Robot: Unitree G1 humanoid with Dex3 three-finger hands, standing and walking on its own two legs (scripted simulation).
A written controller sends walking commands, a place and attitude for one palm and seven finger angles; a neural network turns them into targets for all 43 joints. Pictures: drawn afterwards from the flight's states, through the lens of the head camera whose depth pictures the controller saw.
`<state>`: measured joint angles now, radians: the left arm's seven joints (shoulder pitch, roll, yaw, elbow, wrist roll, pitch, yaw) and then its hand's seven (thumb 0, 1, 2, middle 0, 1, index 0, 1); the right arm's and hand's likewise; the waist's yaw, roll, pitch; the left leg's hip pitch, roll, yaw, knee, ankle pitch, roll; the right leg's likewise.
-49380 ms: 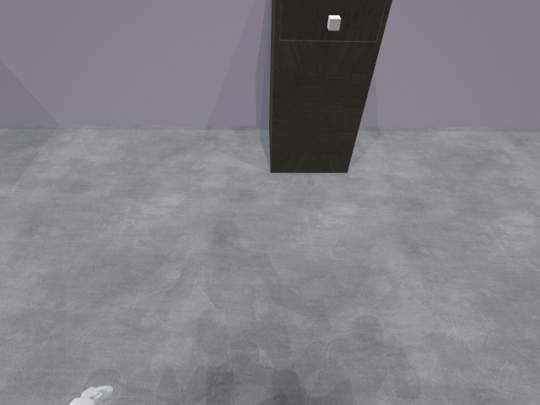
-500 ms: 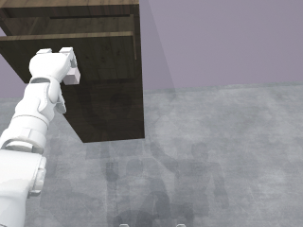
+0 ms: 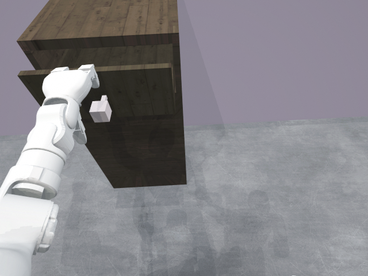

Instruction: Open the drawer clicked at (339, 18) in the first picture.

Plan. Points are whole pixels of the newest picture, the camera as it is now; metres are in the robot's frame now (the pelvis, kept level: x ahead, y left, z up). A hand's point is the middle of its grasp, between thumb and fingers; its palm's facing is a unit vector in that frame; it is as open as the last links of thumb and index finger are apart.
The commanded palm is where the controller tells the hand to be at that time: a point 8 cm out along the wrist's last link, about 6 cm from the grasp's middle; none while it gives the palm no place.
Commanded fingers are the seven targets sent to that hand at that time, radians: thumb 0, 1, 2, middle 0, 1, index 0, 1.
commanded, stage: lift the fingers back up to retry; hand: left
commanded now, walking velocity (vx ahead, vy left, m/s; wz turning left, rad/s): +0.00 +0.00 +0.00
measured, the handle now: (102, 106) +0.53 +0.24 +0.05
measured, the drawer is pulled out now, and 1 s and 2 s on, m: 0.11 0.11 0.11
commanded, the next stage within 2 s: re-aim the fingers above the handle in 0.06 s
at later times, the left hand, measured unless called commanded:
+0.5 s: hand (77, 110) +0.45 +0.25 +0.12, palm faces -0.07 +0.02 -1.00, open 13.9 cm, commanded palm +0.43 +0.24 +0.17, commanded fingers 0.00 -0.50 0.30 -0.30 -1.20 -0.30 -1.20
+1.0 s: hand (80, 117) +0.44 +0.25 +0.10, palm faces -0.16 +0.01 -0.99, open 13.9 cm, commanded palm +0.44 +0.24 +0.18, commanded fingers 0.00 -0.50 0.30 -0.30 -1.20 -0.30 -1.20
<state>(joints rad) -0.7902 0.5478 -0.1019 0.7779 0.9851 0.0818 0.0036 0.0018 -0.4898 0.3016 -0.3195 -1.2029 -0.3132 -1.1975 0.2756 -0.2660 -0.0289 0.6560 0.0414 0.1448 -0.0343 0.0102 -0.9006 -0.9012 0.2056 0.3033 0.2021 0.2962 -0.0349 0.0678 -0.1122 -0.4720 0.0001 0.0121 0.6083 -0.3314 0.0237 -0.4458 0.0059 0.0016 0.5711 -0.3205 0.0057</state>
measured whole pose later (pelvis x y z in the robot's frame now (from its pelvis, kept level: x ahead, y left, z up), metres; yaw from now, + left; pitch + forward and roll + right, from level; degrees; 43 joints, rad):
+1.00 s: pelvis -0.01 +0.00 +0.00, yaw +1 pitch +11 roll -1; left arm -0.83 0.58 -0.15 0.86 0.97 -0.03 -0.07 0.00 -0.49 0.30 -0.32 -1.20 -0.31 -1.20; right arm 0.31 -0.27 -0.04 0.70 0.04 0.12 -0.07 0.01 -0.90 -0.90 0.21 0.30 0.20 0.30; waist -0.04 0.05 -0.08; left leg -0.49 0.00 -0.01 0.61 -0.31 0.02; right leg -0.45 0.00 -0.02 0.57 -0.31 0.00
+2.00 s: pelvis +0.00 -0.01 +0.00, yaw +1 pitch +10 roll -1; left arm -0.74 0.52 -0.17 0.67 0.92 -0.13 -0.11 0.00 -0.49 0.30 -0.32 -1.20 -0.32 -1.20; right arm 0.32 -0.27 -0.04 0.70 0.03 0.13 -0.08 0.01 -0.90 -0.90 0.21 0.30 0.20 0.30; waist -0.04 0.05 -0.08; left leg -0.46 0.00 -0.01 0.61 -0.32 0.02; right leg -0.42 0.00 -0.02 0.57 -0.32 0.00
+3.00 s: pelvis -0.01 +0.00 -0.01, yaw -1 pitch +14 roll -1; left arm -0.84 0.57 -0.03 0.97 1.05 -0.03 0.11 0.00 -0.49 0.30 -0.32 -1.20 -0.31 -1.22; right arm 0.35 -0.24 -0.03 0.69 0.02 0.13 -0.04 0.01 -0.90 -0.90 0.21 0.30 0.20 0.30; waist -0.09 0.05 -0.11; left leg -0.59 0.01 0.02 0.69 -0.35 0.02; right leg -0.57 0.02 0.01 0.64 -0.33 0.01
